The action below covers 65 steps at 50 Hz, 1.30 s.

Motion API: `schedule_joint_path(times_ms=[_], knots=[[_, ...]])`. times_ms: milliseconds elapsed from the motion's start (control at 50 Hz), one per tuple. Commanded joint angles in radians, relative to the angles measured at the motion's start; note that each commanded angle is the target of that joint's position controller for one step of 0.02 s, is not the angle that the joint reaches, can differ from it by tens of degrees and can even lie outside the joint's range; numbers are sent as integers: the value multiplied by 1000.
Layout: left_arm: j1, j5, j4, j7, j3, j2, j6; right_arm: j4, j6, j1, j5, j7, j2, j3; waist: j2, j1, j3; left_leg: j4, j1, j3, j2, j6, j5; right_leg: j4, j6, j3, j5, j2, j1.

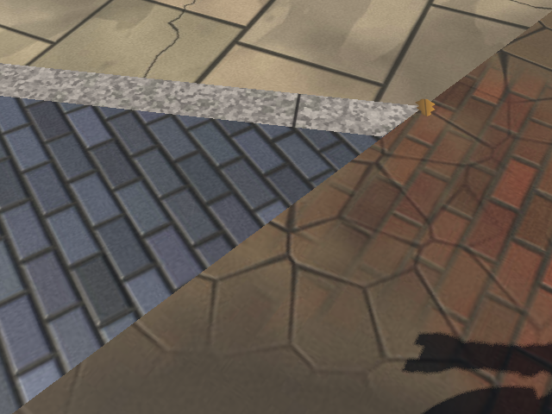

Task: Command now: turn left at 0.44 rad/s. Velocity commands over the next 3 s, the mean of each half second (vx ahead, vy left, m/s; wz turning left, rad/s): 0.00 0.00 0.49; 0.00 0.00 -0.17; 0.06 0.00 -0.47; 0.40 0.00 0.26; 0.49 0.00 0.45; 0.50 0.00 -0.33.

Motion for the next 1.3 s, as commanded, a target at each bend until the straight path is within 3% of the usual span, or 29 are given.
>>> schedule_joint_path(times_ms=[20, 80, 100, 120, 140, 160, 180, 200, 240, 360, 480, 540, 560, 580, 600, 620, 660, 720, 800, 900, 1000, 1020, 1040, 1060, 1080, 1100, 1120, 1160, 1300], knots=[[-4, -11, -78, -10, 17, 57, -26, -77, 2, -61, 21, -14, -193, -57, 160, 14, -134, -169, 181, -315, 222, 212, 375, -74, 17, 40, 46, -27, -70], [117, -8, -36, -30, 31, 65, -33, -105, 43, -115, 32, -20, -162, -52, 144, 63, -155, -102, 40, -248, 122, 131, 194, -369, 11, -10, 320, -10, 184], [149, 4, -39, -23, 51, 143, -27, -111, 45, -85, 20, -17, -108, -38, -28, 46, -139, 70, -111, -161, 33, 64, -39, -455, -46, 175, 308, -189, 280], [110, 33, -59, -22, 67, 236, -20, -137, 36, -56, 14, -17, -87, -35, -302, 13, -87, 283, -288, -30, -100, 12, -348, -531, -201, 470, 385, -418, 224], [83, 52, -91, -20, 49, 191, -34, -128, 25, -46, 4, -17, -161, -57, -223, 19, -76, 504, -290, -81, -38, -6, -375, -542, -287, 517, 398, -477, 166], [27, 44, -102, -14, 33, 141, -44, -102, 26, -32, 14, -13, -193, -74, -129, -10, -46, 587, -295, -92, -24, -9, -305, -524, -261, 409, 400, -430, 142], [-19, 27, -109, -9, 28, 122, -49, -73, 35, -1, 14, -16, -180, -76, -91, -30, -24, 609, -309, -82, -13, -22, -235, -511, -210, 300, 385, -360, 151], [-31, 13, -111, -2, 25, 114, -54, -63, 41, 3, 11, -19, -166, -75, -91, -23, -20, 628, -334, -76, -5, -36, -170, -501, -187, 240, 415, -332, 179], [8, 14, -104, 13, 20, 110, -51, -78, 43, -21, 17, -13, -135, -65, -100, 3, -35, 640, -328, -33, -4, -66, -110, -490, -191, 138, 564, -302, 207], [90, 13, -86, 22, 41, 162, -24, -156, 46, -124, 16, 12, -86, -37, -117, 70, -78, 406, -310, 41, 50, -100, -107, -485, -235, 55, 644, -360, 354], [71, -13, -69, -13, 53, 195, -20, -178, 50, -122, 11, 24, -79, -29, -145, 62, -90, 154, -103, 122, 23, -44, -140, -439, -233, -1, 744, -373, 296], [50, -40, -47, -18, 42, 176, -21, -151, 48, -50, 8, 31, -80, -34, -133, 6, -106, -176, 97, 148, -13, 26, 96, -329, -158, -39, 713, -339, 250], [100, -28, -22, -21, 21, 124, -29, -145, 47, -24, 1, 24, -110, -39, -65, 6, -142, -252, 271, 70, 30, 56, 275, -265, -87, -76, 624, -294, 153], [97, 29, -42, -31, -18, 33, -40, -155, 43, 19, -18, 7, -163, -39, 153, 19, -230, -202, 480, -181, 257, 118, 706, -84, 7, -135, 241, -214, -26], [101, 22, -44, -32, -19, 33, -35, -149, 27, -38, -44, 9, -112, -15, 224, 29, -226, -186, 364, -250, 386, 301, 710, -6, 66, -67, -127, -159, -78], [74, 3, -35, -28, 0, 112, -23, -148, 8, -69, -42, 20, -61, -3, 139, 6, -194, -205, 304, -195, 341, 327, 613, 70, 91, -7, -146, -171, -72], [81, -15, -9, -18, 15, 135, -7, -116, -16, -119, -41, 25, -90, -11, 145, 23, -131, -225, 260, -96, 264, 258, 482, 124, 95, 28, -79, -155, -110], [135, -20, 15, -2, 34, 161, 14, -93, -24, -154, -28, 14, -109, -20, 152, 41, -93, -229, 184, -18, 261, 256, 572, 245, 117, 43, 15, -116, -92], [102, -26, -8, 9, 30, 120, 28, -74, -4, -156, -20, -9, -92, -23, 131, 18, -70, -250, 215, 21, 278, 266, 424, 248, 124, 22, 54, -126, -163], [59, -18, -60, -13, 14, 89, 28, -54, 13, -155, -20, -13, -124, -40, 131, -1, -84, -236, 233, 47, 313, 275, 406, 83, 99, -38, 58, -141, -101], [132, -20, -66, -39, 24, 100, 32, -41, 19, -185, 14, -10, -154, -51, 138, 55, -106, -126, 209, 99, 322, 200, 395, -174, 19, -104, 205, -102, 50], [161, -16, -59, -37, 32, 116, 30, -21, 20, -151, 20, -8, -137, -49, 102, 64, -109, -53, 162, 143, 285, 140, 290, -286, -14, -95, 324, -78, 135], [186, -14, -63, -24, 57, 198, 26, -10, 17, -105, 1, -4, -95, -41, -87, 48, -113, 154, 13, 239, 194, 45, 81, -378, -74, 83, 634, -174, 271], [186, -1, -96, -13, 79, 320, 13, -76, 13, -179, -40, -5, -52, -21, -350, 49, -91, 436, -291, 252, 13, -58, -404, -414, -279, 477, 947, -439, 352], [217, 30, -104, -26, 65, 275, -14, -86, 10, -253, -21, -12, -87, -32, -210, 117, -170, 617, -314, 69, -7, -52, -480, -440, -381, 518, 885, -472, 324], [172, 26, -103, -30, 54, 248, -34, -82, 12, -241, 3, -12, -108, -41, -147, 83, -136, 665, -340, 33, 15, -33, -400, -444, -342, 423, 799, -423, 308], [114, 5, -106, -24, 52, 227, -41, -62, 14, -212, 5, -16, -114, -46, -99, 51, -105, 643, -350, 24, 33, -24, -302, -439, -280, 351, 705, -362, 290], [48, -19, -122, -9, 31, 177, -35, -41, 15, -180, -12, -24, -131, -56, -95, 19, -93, 610, -316, 18, 33, -32, -169, -439, -224, 290, 712, -303, 255], [78, -13, -143, 8, 35, 196, -17, -46, 7, -167, -2, -20, -93, -45, -121, 36, -100, 382, -273, 7, -8, -78, -68, -440, -224, 311, 615, -254, 287]])
Next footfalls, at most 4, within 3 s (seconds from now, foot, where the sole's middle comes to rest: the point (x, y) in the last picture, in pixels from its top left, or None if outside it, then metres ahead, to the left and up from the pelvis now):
0.10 right None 0.04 -0.11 -0.77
0.56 left None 0.00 0.14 -0.77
1.04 right None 0.04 -0.11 -0.77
1.58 left None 0.10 0.11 -0.77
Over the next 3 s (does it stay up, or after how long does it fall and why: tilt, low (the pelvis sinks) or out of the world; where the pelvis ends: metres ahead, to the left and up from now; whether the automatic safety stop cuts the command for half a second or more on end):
stays up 0.75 0.10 -0.01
